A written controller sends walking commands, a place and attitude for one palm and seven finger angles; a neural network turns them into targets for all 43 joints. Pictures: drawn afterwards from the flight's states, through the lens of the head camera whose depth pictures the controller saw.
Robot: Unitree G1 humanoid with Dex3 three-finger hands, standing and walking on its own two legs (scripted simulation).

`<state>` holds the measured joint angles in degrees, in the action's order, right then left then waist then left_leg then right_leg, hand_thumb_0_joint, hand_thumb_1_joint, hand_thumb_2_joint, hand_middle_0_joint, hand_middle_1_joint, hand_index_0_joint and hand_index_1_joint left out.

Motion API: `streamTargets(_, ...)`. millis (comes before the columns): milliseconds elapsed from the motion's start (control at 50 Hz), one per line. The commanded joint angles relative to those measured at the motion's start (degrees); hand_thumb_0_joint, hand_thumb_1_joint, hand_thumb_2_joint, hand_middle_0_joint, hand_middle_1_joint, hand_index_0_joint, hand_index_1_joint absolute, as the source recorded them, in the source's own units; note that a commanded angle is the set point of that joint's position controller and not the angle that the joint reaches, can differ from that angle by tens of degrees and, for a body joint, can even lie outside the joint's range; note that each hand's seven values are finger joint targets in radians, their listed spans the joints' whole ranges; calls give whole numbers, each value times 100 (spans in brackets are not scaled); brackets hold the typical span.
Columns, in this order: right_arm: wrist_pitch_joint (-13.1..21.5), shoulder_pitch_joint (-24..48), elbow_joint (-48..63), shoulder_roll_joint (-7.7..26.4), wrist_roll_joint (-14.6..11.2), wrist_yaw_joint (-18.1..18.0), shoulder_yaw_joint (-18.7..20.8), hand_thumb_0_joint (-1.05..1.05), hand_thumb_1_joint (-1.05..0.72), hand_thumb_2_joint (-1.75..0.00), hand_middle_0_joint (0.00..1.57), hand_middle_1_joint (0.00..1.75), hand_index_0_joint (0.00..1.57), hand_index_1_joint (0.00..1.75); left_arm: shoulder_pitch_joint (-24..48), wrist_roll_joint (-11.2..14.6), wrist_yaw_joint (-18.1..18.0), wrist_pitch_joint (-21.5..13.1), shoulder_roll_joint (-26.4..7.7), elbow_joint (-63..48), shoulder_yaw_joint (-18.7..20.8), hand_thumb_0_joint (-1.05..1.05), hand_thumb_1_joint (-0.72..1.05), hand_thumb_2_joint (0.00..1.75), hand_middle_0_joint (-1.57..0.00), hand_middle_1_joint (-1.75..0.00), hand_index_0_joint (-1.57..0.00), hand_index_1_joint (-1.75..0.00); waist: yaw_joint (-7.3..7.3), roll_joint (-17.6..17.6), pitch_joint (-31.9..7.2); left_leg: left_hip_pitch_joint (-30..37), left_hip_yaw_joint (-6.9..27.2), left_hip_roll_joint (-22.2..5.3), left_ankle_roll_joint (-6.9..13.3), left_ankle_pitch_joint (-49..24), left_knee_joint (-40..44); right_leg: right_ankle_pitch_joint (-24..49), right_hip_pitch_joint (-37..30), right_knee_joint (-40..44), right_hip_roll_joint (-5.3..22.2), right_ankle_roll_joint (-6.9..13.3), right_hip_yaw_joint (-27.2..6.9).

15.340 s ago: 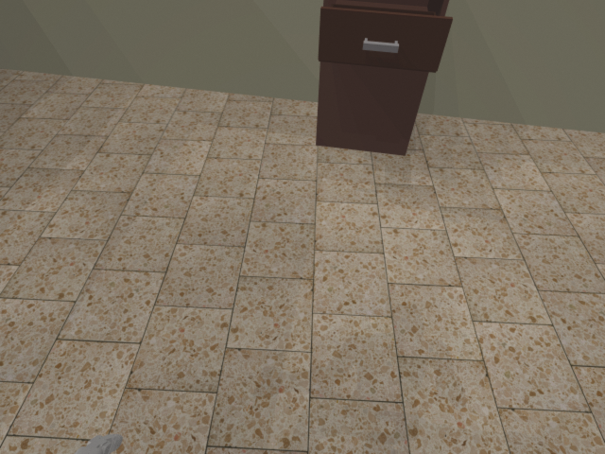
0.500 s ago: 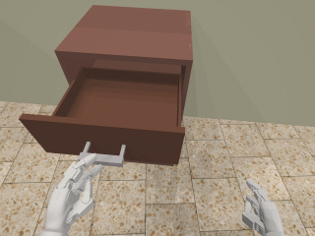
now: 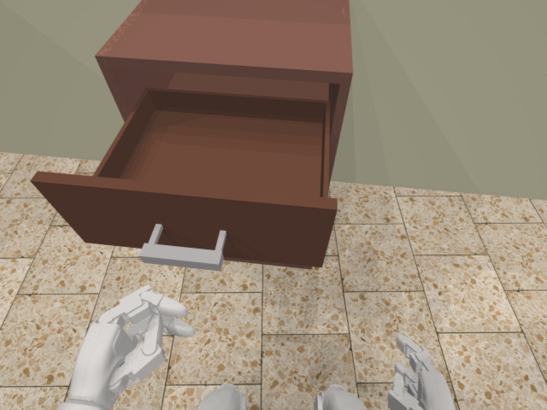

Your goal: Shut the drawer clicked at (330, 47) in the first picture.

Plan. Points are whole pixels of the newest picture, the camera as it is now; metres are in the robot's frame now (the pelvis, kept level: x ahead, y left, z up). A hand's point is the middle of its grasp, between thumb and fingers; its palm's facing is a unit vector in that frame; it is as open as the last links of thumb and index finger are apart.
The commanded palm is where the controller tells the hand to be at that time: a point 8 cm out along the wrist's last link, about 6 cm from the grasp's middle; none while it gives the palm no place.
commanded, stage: raise the hand and make a fist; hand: left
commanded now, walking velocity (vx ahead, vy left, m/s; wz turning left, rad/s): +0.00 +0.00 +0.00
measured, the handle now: (186, 245) +0.36 +0.16 +0.01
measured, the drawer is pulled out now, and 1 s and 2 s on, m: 0.30 0.30 0.30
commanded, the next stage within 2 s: bring the fist close to the handle in 1.10 s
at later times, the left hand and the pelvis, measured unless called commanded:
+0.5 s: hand (159, 351) +0.18 +0.14 +0.09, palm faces -0.06 -1.00 +0.00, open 3.1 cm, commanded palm +0.15 +0.19 +0.10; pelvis +0.02 +0.01 +0.01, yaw +0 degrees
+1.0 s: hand (162, 349) +0.18 +0.13 +0.11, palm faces -0.05 -1.00 -0.02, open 3.3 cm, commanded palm +0.14 +0.19 +0.11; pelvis +0.03 +0.00 +0.01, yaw +0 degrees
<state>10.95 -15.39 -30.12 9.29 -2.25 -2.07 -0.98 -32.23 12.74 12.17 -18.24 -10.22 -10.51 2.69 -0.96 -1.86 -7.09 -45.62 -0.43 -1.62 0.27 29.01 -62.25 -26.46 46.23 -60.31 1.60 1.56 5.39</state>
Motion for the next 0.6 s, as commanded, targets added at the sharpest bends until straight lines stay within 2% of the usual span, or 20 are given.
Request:
streamTargets(0,497,744,1152,882,-4,-12,418,0,-90,-90,20,30,20,30,-509,3,-146,-713,-375,-1407,150,0,90,90,-102,-119,-102,-119,68,344,-815,277,180,166,111,-948,969,265,-1024,1066,-75,-54,-309)
streamTargets(20,520,732,1167,902,-8,0,425,0,-90,-90,20,30,20,30,-625,-16,-136,-788,-314,-1463,56,0,90,90,-104,-121,-104,-121,62,287,-773,302,172,170,111,-892,972,183,-961,1070,-77,-45,-300)
streamTargets(40,531,749,1191,927,-7,12,423,0,-90,-90,20,30,20,30,-640,-50,-144,-824,-292,-1520,-45,0,90,90,-106,-123,-106,-123,22,385,-746,279,192,168,128,-859,971,142,-937,1056,-77,-46,-288)
streamTargets(60,547,683,1230,937,-4,18,421,0,-90,-90,20,30,20,30,-599,-70,-133,-870,-237,-1698,-181,0,90,90,-108,-125,-108,-125,3,210,-805,349,180,177,138,-888,951,199,-908,1040,-68,-43,-301)
streamTargets(80,546,639,1221,950,-10,18,448,0,-90,-90,20,30,20,30,-692,-94,-164,-889,-365,-1739,-77,0,90,90,-110,-127,-110,-127,26,125,-859,403,184,166,128,-891,962,213,-890,1008,-75,-30,-274)
streamTargets(120,523,604,1303,948,-7,34,447,0,-90,-90,20,30,20,30,-827,-142,-227,-888,-288,-1896,-208,0,90,90,-114,-132,-114,-132,39,124,-844,438,199,165,124,-923,1014,275,-892,956,-85,-22,-202)
streamTargets(140,475,630,1303,955,-13,37,454,0,-90,-90,20,30,20,30,-849,-209,-290,-841,-370,-1873,-157,0,90,90,-116,-134,-116,-134,29,175,-796,439,202,151,133,-920,1021,279,-882,958,-103,-24,-195)
streamTargets(200,363,535,1431,932,-15,38,453,0,-90,-90,20,30,20,30,-903,-245,-396,-782,-326,-2184,-233,0,90,90,-122,-140,-122,-140,53,-28,-903,592,192,154,128,-1094,1059,528,-950,913,-113,-9,-153)
streamTargets(240,255,552,1481,925,-14,32,451,0,-90,-90,20,30,20,30,-1033,-300,-466,-677,-388,-2168,-167,0,90,90,-126,-145,-126,-145,75,103,-894,604,187,140,131,-1214,1081,685,-1051,916,-133,-17,-138)
streamTargets(320,145,519,1614,921,-38,50,401,0,-90,-90,20,30,20,30,-1032,-305,-437,-516,-266,-2341,-355,0,90,90,-134,-153,-134,-153,41,-49,-739,713,187,128,117,-1268,1148,794,-1072,975,-140,-22,-102)
streamTargets(340,124,527,1631,924,-38,49,397,0,-90,-90,20,30,20,30,-1035,-329,-435,-468,-258,-2354,-407,0,90,90,-136,-156,-136,-156,6,87,-736,742,204,109,136,-1326,1148,857,-1089,975,-153,-31,-95)
streamTargets(380,97,510,1686,913,-45,65,370,0,-90,-90,20,30,20,30,-1128,-322,-396,-376,-204,-2410,-489,0,90,90,-140,-160,-140,-160,19,21,-678,777,211,109,127,-1326,1184,877,-1114,1012,-152,-32,-84)
streamTargets(440,48,524,1720,906,-45,60,351,0,-90,-90,20,30,20,30,-1198,-363,-403,-252,-337,-2458,-393,0,90,90,-140,-160,-140,-160,43,51,-641,819,224,101,134,-1456,1200,1027,-1195,1023,-162,-29,-79)
streamTargets(480,43,476,1758,876,-48,77,332,0,-90,-90,20,30,20,30,-1187,-353,-394,-224,-264,-2654,-459,0,90,90,-140,-160,-140,-160,53,-56,-750,930,232,98,125,-1568,1220,1106,-1243,1007,-153,-27,-63)
streamTargets(520,29,459,1776,874,-52,77,326,0,-90,-90,20,30,20,30,-1270,-333,-404,-193,-304,-2697,-397,0,90,90,-140,-160,-140,-160,56,33,-759,947,231,89,121,-1635,1217,1186,-1272,1024,-157,-39,-47)
streamTargets(580,58,448,1795,863,-52,90,299,0,-90,-90,20,30,20,30,-1289,-333,-413,-176,-190,-2842,-554,0,90,90,-140,-160,-140,-160,49,21,-730,985,235,101,129,-1649,1246,1209,-1329,1050,-151,-47,-48)
